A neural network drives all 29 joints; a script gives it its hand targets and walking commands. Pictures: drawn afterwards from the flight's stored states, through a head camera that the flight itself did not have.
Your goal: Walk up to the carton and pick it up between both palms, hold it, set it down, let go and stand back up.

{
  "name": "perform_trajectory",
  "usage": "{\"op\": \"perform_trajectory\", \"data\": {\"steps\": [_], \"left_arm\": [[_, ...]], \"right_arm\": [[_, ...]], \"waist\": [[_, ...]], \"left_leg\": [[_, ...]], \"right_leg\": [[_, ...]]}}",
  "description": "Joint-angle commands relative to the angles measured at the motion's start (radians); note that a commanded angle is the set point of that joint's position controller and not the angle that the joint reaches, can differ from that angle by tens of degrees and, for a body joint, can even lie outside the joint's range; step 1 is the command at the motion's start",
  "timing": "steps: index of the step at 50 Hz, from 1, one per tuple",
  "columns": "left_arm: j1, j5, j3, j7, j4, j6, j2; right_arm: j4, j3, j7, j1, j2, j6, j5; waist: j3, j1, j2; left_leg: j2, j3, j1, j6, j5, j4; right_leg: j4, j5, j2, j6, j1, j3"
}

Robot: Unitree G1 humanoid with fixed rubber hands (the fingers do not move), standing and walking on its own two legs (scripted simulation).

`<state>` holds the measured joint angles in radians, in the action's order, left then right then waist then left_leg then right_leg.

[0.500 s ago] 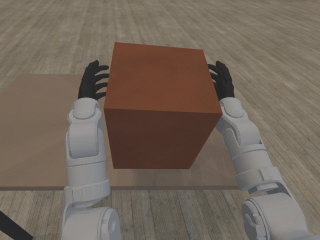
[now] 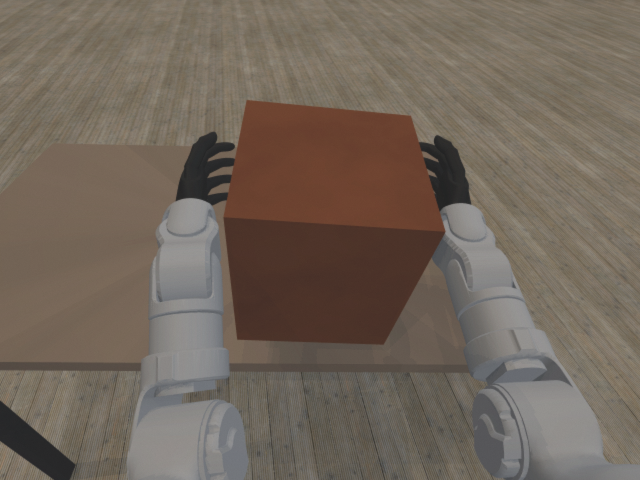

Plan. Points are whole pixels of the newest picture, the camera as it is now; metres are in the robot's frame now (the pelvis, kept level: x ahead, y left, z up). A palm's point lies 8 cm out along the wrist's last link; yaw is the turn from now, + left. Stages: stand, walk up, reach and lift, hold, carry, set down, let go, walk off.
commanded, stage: set down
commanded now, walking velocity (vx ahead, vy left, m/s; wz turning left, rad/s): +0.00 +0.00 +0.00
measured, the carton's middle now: (320, 232) +0.41 -0.01 +0.13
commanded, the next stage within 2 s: none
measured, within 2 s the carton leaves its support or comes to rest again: rests again in 1.96 s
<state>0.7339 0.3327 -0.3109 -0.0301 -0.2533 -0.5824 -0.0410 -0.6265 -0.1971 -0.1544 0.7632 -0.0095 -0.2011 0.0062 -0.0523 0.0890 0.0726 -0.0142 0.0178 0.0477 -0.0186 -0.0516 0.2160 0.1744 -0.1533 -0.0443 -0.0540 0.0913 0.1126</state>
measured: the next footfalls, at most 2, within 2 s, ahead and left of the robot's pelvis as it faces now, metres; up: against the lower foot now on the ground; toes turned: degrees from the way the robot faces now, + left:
none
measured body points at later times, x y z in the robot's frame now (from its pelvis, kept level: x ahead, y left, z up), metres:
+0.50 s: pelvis +0.02 -0.01 +0.00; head +0.01 +0.01 +0.45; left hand +0.43 +0.12 +0.17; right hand +0.42 -0.19 +0.16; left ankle +0.05 +0.11 -0.75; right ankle -0.02 -0.07 -0.75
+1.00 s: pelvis +0.01 -0.02 +0.00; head +0.02 -0.01 +0.45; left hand +0.43 +0.10 +0.12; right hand +0.42 -0.20 +0.13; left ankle +0.05 +0.11 -0.75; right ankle -0.02 -0.07 -0.75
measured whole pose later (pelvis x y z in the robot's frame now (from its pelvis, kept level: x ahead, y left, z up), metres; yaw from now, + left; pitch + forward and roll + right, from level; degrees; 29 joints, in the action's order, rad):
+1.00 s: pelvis +0.01 -0.02 +0.00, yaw +0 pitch -1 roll +1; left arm 0.69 0.35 -0.42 -0.01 -0.57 -0.27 -0.10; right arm -0.83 -0.40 -0.08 0.76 0.04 -0.04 -0.22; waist -0.01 0.07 0.04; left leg 0.00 0.02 0.10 0.00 -0.02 0.15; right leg 0.17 -0.16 -0.06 -0.07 0.00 0.11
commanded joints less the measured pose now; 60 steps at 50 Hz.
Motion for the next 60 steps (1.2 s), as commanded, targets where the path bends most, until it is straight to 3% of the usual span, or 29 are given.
{"op": "perform_trajectory", "data": {"steps": [1, 4, 5, 8, 9, 12, 14, 15, 16, 17, 20, 23, 24, 25, 26, 33, 35, 36, 39, 42, 48, 53, 60], "left_arm": [[0.52, -0.074, 0.26, -0.091, 0.048, 0.074, -0.297], [0.564, -0.078, 0.27, -0.075, 0.055, 0.087, -0.326], [0.567, -0.08, 0.283, -0.071, 0.051, 0.091, -0.329], [0.492, -0.054, 0.249, -0.07, -0.008, 0.096, -0.343], [0.478, -0.06, 0.261, -0.072, 0.006, 0.102, -0.332], [0.495, -0.073, 0.26, -0.077, 0.016, 0.106, -0.34], [0.51, -0.096, 0.28, -0.069, 0.055, 0.126, -0.355], [0.501, -0.093, 0.306, -0.067, 0.053, 0.133, -0.365], [0.497, -0.099, 0.315, -0.067, 0.05, 0.136, -0.372], [0.499, -0.098, 0.312, -0.07, 0.062, 0.143, -0.376], [0.453, -0.095, 0.329, -0.068, 0.095, 0.142, -0.388], [0.439, -0.092, 0.327, -0.074, 0.08, 0.135, -0.384], [0.414, -0.087, 0.3, -0.079, 0.058, 0.13, -0.369], [0.414, -0.095, 0.312, -0.081, 0.062, 0.129, -0.369], [0.423, -0.086, 0.285, -0.089, 0.041, 0.127, -0.354], [0.433, -0.07, 0.259, -0.084, 0.031, 0.174, -0.357], [0.421, -0.068, 0.25, -0.084, 0.008, 0.193, -0.365], [0.352, -0.034, 0.181, -0.085, -0.092, 0.214, -0.363], [0.399, -0.026, 0.15, -0.083, -0.12, 0.259, -0.339], [0.471, -0.031, 0.159, -0.067, -0.142, 0.315, -0.352], [0.549, -0.032, 0.162, -0.035, -0.199, 0.395, -0.394], [0.518, -0.008, 0.103, -0.052, -0.257, 0.408, -0.382], [0.496, 0.015, 0.049, -0.072, -0.289, 0.42, -0.356]], "right_arm": [[0.124, 0.17, 0.113, 0.611, 0.243, 0.069, -0.018], [0.08, 0.153, 0.128, 0.625, 0.261, 0.091, -0.017], [0.072, 0.151, 0.134, 0.625, 0.261, 0.092, -0.022], [0.028, 0.135, 0.144, 0.583, 0.252, 0.096, -0.024], [0.006, 0.132, 0.142, 0.561, 0.243, 0.093, -0.026], [0.051, 0.157, 0.132, 0.579, 0.263, 0.091, -0.027], [0.087, 0.168, 0.125, 0.59, 0.274, 0.11, -0.023], [0.083, 0.174, 0.125, 0.588, 0.275, 0.115, -0.021], [0.086, 0.196, 0.127, 0.585, 0.297, 0.118, -0.021], [0.087, 0.191, 0.127, 0.577, 0.294, 0.118, -0.023], [0.122, 0.231, 0.122, 0.549, 0.308, 0.134, -0.015], [0.099, 0.236, 0.117, 0.528, 0.303, 0.123, 0.0], [0.114, 0.24, 0.116, 0.516, 0.312, 0.12, -0.011], [0.11, 0.223, 0.117, 0.516, 0.3, 0.118, -0.006], [0.109, 0.231, 0.113, 0.53, 0.302, 0.115, -0.008], [0.106, 0.204, 0.13, 0.539, 0.309, 0.159, -0.033], [0.111, 0.204, 0.134, 0.529, 0.326, 0.169, -0.062], [0.037, 0.162, 0.148, 0.491, 0.317, 0.154, -0.058], [0.004, 0.113, 0.169, 0.483, 0.309, 0.159, -0.112], [-0.023, 0.074, 0.185, 0.508, 0.331, 0.181, -0.165], [-0.089, 0.036, 0.203, 0.551, 0.399, 0.221, -0.228], [-0.131, 0.036, 0.199, 0.528, 0.43, 0.216, -0.234], [-0.129, 0.016, 0.202, 0.489, 0.421, 0.198, -0.251]], "waist": [[0.329, -0.01, -0.055], [0.374, -0.011, -0.088], [0.38, 0.002, -0.098], [0.346, -0.016, -0.104], [0.346, -0.001, -0.11], [0.395, -0.003, -0.044], [0.439, 0.013, -0.042], [0.462, 0.021, -0.067], [0.454, 0.017, -0.045], [0.451, 0.023, -0.069], [0.482, 0.017, -0.067], [0.428, 0.015, -0.073], [0.413, 0.003, -0.043], [0.412, 0.011, -0.06], [0.384, -0.004, -0.048], [0.42, -0.02, -0.064], [0.42, -0.008, -0.022], [0.347, -0.012, -0.025], [0.356, -0.008, -0.029], [0.413, -0.005, -0.051], [0.528, -0.022, -0.07], [0.487, -0.037, -0.042], [0.419, -0.037, -0.029]], "left_leg": [[0.012, -0.026, -0.193, 0.012, -0.084, -0.018], [0.016, -0.037, -0.24, 0.022, -0.012, 0.005], [0.017, -0.033, -0.259, 0.025, -0.006, 0.006], [0.018, -0.043, -0.256, 0.019, 0.065, 0.018], [0.012, -0.044, -0.25, 0.024, 0.09, 0.024], [0.007, -0.047, -0.23, 0.012, 0.129, 0.016], [0.006, -0.049, -0.22, 0.008, 0.202, 0.025], [0.007, -0.054, -0.234, 0.005, 0.223, 0.026], [0.006, -0.057, -0.227, 0.0, 0.219, 0.029], [0.006, -0.057, -0.231, 0.005, 0.228, 0.022], [0.004, -0.062, -0.245, 0.003, 0.322, 0.035], [0.002, -0.057, -0.218, 0.002, 0.259, 0.011], [-0.003, -0.054, -0.2, -0.004, 0.22, 0.008], [-0.002, -0.053, -0.192, -0.006, 0.205, -0.003], [-0.007, -0.05, -0.16, -0.018, 0.156, -0.013], [0.001, -0.051, -0.175, -0.011, 0.166, -0.017], [0.005, -0.047, -0.198, -0.015, 0.157, -0.026], [-0.002, -0.077, -0.179, -0.015, 0.115, -0.013], [0.004, -0.063, -0.175, 0.0, 0.052, -0.032], [0.007, -0.058, -0.198, -0.001, 0.069, -0.03], [0.012, -0.061, -0.172, -0.022, 0.124, -0.033], [0.001, -0.064, -0.091, -0.042, 0.126, -0.053], [0.002, -0.055, -0.1, -0.032, 0.101, -0.059]], "right_leg": [[-0.019, 0.145, 0.037, 0.083, -0.07, -0.001], [-0.01, 0.186, 0.032, 0.077, -0.106, -0.005], [-0.015, 0.201, 0.025, 0.076, -0.109, 0.001], [0.003, 0.272, 0.019, 0.075, -0.076, -0.006], [0.003, 0.315, 0.014, 0.082, -0.057, -0.004], [0.015, 0.406, 0.01, 0.098, -0.012, -0.004], [0.032, 0.505, 0.005, 0.105, 0.019, -0.01], [0.043, 0.531, 0.008, 0.101, 0.035, -0.016], [0.04, 0.529, 0.008, 0.094, 0.051, -0.022], [0.042, 0.549, 0.011, 0.102, 0.052, -0.024], [0.056, 0.678, 0.007, 0.102, 0.08, -0.026], [0.044, 0.629, 0.021, 0.107, 0.08, -0.039], [0.042, 0.615, 0.022, 0.11, 0.115, -0.036], [0.049, 0.609, 0.024, 0.114, 0.115, -0.042], [0.046, 0.581, 0.039, 0.118, 0.12, -0.055], [0.063, 0.606, 0.03, 0.124, 0.093, -0.04], [0.057, 0.607, 0.028, 0.133, 0.093, -0.034], [0.057, 0.653, 0.044, 0.148, 0.017, -0.055], [0.043, 0.506, 0.028, 0.138, -0.022, -0.046], [0.035, 0.473, 0.023, 0.127, -0.048, -0.041], [0.052, 0.546, 0.035, 0.125, -0.022, -0.059], [0.075, 0.635, 0.051, 0.147, 0.054, -0.089], [0.059, 0.564, 0.044, 0.147, 0.017, -0.085]]}}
